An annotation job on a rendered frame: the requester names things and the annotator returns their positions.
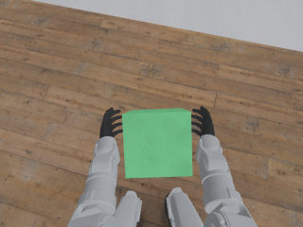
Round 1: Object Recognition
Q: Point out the robot thigh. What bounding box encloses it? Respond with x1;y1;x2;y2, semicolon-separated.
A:
113;195;142;227
166;192;204;227

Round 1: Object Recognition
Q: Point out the carton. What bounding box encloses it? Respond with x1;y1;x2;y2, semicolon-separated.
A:
122;108;193;179

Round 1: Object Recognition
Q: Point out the right robot forearm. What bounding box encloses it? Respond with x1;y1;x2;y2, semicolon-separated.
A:
195;134;253;219

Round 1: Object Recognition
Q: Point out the left robot hand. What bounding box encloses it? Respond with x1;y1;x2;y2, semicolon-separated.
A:
99;107;123;138

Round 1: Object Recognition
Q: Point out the robot left thigh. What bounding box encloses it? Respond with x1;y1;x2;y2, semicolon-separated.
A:
113;195;142;227

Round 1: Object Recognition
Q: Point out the robot right upper arm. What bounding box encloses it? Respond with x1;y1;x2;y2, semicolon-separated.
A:
204;210;258;227

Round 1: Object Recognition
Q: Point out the robot right thigh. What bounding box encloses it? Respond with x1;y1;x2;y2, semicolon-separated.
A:
166;192;204;227

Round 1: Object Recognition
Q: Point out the right robot hand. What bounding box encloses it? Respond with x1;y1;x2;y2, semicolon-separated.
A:
191;106;215;137

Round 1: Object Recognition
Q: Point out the robot left upper arm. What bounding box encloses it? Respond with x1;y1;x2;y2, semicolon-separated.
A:
67;212;118;227

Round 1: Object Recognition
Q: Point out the left robot forearm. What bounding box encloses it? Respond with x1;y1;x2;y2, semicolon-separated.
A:
67;136;120;225

